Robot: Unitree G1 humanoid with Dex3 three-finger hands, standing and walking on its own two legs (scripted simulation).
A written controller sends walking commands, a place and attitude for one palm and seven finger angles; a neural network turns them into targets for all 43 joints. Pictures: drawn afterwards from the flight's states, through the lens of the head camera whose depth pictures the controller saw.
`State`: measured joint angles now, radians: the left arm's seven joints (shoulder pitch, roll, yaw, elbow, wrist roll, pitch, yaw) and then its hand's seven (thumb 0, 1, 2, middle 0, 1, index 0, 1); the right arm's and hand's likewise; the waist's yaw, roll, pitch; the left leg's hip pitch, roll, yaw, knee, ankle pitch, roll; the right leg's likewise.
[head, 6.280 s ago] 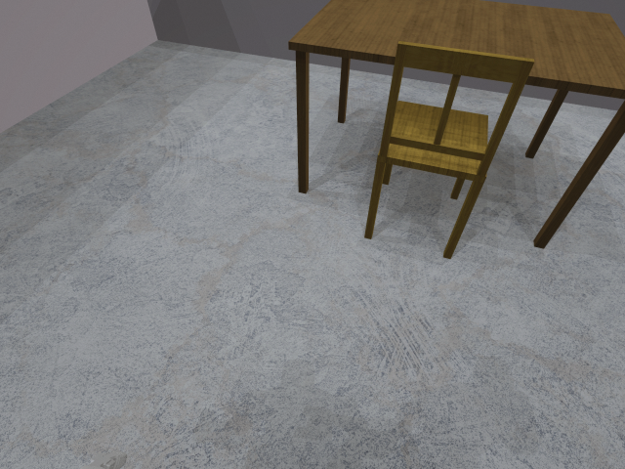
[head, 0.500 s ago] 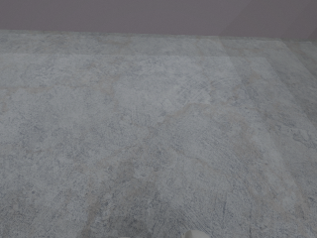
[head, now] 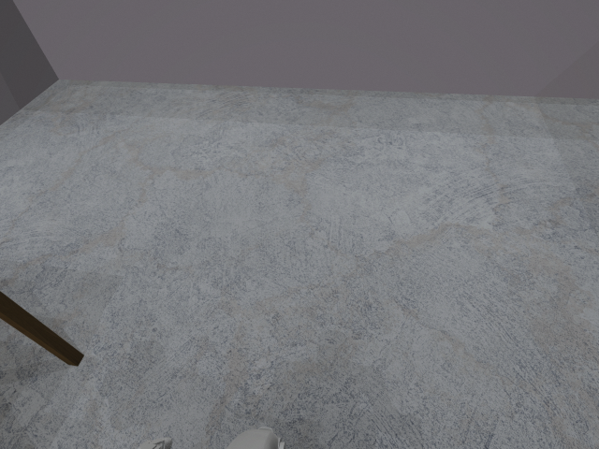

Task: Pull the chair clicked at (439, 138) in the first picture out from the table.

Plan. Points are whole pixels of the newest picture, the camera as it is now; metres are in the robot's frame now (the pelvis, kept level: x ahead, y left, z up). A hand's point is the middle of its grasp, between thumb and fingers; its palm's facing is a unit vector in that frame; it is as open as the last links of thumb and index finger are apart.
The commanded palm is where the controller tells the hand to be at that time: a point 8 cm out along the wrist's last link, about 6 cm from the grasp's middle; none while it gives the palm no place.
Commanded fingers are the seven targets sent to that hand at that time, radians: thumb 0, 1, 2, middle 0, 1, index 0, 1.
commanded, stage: turn to face it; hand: left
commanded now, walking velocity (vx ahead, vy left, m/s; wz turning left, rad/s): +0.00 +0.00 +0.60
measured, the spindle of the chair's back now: out of the picture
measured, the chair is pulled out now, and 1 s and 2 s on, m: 0.00 0.00 0.00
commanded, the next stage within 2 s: none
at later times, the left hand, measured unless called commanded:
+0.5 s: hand out of the picture -0.05 +0.28 -0.18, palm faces +0.36 -0.90 -0.26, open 7.4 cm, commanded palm none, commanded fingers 0.00 0.90 0.90 -0.20 -0.30 -0.20 -0.30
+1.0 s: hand out of the picture -0.01 +0.25 -0.13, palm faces +0.56 -0.78 -0.29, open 7.4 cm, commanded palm none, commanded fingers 0.00 0.90 0.90 -0.20 -0.30 -0.20 -0.30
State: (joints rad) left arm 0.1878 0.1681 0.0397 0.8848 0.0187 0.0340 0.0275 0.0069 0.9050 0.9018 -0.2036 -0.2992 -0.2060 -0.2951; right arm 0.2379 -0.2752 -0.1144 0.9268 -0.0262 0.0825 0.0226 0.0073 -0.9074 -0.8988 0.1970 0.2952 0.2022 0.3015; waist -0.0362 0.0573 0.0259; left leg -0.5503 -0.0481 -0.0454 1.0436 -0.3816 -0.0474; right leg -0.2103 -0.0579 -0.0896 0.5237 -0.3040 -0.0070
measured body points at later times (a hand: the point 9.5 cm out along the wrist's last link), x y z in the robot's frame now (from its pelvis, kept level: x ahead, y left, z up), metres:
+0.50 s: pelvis -0.02 +0.05 +0.00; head +0.02 +0.10 +0.44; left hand -0.07 +0.33 -0.16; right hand +0.18 -0.16 -0.12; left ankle -0.05 +0.14 -0.74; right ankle -0.01 -0.11 -0.66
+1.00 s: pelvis +0.00 +0.01 +0.00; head +0.03 -0.01 +0.45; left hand -0.04 +0.28 -0.11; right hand +0.18 -0.19 -0.16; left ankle -0.09 +0.11 -0.65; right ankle +0.06 -0.08 -0.74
